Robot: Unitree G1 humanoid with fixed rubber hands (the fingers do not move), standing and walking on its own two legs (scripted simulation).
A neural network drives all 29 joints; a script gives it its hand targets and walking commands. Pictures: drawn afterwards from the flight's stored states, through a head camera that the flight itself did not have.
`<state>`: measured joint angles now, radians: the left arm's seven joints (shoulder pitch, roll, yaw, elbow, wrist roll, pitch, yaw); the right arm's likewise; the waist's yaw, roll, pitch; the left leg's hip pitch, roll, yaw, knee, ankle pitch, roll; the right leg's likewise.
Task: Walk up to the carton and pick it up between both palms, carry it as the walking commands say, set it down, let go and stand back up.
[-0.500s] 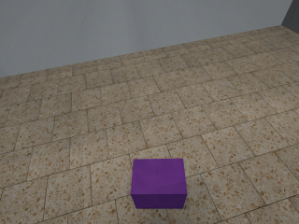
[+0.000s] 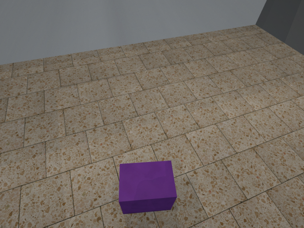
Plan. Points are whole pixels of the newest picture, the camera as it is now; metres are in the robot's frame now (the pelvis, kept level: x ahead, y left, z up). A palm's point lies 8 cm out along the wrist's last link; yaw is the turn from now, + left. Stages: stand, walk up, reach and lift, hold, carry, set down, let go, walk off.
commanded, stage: walk up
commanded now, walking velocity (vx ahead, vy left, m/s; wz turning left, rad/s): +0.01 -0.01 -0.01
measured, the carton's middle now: (146, 188) +0.42 +0.00 -0.64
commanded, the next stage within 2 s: stand in 0.66 s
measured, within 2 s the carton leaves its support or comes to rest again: neither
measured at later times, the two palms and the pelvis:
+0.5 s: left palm out of the picture +0.00 +0.19 -0.16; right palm out of the picture +0.00 -0.21 -0.15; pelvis +0.03 +0.00 +0.00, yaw +1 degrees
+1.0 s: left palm out of the picture +0.02 +0.19 -0.15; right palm out of the picture +0.00 -0.23 -0.15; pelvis +0.03 -0.02 +0.00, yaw +1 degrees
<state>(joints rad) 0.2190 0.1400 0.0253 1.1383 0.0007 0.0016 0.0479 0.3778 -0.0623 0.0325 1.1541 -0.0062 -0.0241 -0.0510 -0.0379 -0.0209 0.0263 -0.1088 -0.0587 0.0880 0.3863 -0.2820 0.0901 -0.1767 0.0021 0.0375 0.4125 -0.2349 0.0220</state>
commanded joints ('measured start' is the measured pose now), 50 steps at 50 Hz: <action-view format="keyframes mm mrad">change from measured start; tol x4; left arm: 1 106 32 4 10 5 4 4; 15 139 4 -13 18 8 -6 16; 50 135 86 13 -59 8 -11 18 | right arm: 1 126 -106 -21 0 3 -8 -7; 22 54 -139 -38 -25 -3 -3 -5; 50 66 -160 -42 -58 -1 6 -14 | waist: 1 27 69 49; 7 21 6 71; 19 12 59 44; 33 27 8 64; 40 25 50 75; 50 36 17 26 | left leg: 1 -4 217 -181 -88 551 -65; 6 -10 197 -153 -75 483 -49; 18 33 197 -136 -35 594 -53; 22 50 199 -127 -39 512 -45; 39 21 184 -139 -52 471 -66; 44 24 181 -149 -58 394 -59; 50 33 186 -136 -45 429 -60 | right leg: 1 5 -51 12 4 136 -19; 8 -19 -79 23 -16 238 -27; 21 -6 -95 31 -18 284 -21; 28 21 -102 39 -35 375 -24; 50 58 -109 25 -60 388 -40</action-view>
